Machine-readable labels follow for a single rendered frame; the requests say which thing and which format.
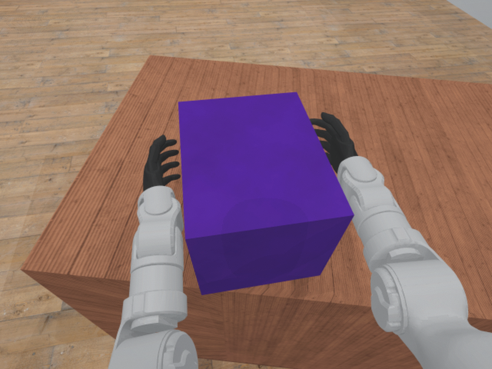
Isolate left robot upper arm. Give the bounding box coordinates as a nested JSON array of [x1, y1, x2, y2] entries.
[[109, 329, 198, 369]]

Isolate right robot upper arm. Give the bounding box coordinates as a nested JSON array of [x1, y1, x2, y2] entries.
[[371, 260, 492, 369]]

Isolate right robot hand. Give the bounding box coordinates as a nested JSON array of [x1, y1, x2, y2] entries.
[[310, 112, 358, 173]]

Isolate carton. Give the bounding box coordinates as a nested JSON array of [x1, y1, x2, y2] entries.
[[178, 92, 354, 295]]

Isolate right robot forearm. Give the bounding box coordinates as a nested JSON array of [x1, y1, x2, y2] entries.
[[337, 156, 468, 318]]

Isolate pedestal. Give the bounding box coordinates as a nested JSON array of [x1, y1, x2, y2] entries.
[[20, 55, 492, 369]]

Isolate left robot forearm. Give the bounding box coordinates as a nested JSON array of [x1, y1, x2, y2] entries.
[[108, 186, 188, 368]]

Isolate left robot hand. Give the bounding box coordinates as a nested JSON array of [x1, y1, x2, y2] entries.
[[143, 135, 181, 192]]

